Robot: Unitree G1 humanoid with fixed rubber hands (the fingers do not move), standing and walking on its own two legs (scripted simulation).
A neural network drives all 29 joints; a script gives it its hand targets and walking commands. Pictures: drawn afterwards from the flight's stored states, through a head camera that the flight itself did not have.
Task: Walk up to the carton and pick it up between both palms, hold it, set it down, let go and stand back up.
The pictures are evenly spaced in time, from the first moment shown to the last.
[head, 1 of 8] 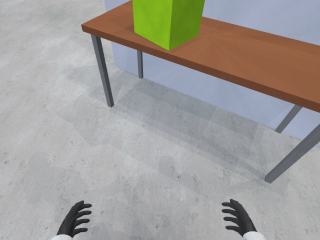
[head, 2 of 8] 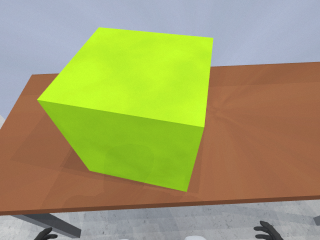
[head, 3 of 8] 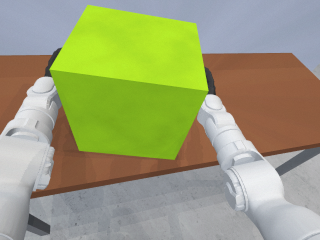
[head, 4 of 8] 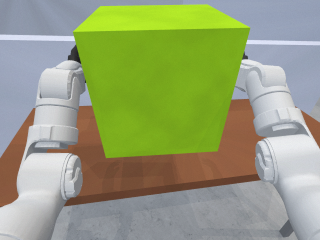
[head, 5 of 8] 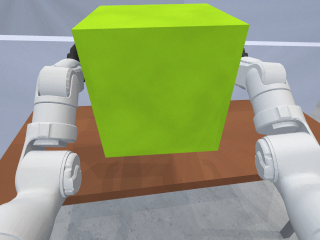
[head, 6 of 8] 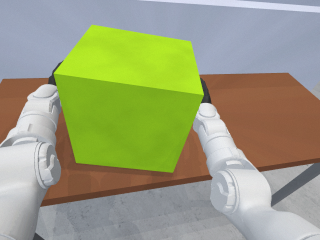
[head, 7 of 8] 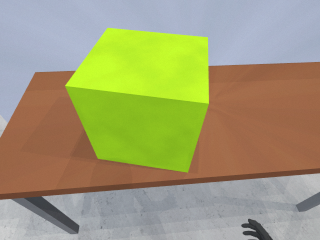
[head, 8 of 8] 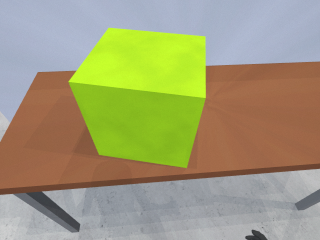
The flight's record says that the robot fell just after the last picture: no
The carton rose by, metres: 0.24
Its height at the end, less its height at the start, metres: +0.00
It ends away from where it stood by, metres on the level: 0.01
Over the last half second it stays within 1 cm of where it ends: yes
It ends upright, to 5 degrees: yes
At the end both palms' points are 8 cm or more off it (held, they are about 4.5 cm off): yes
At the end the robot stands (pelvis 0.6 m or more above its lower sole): yes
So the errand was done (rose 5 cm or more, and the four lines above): yes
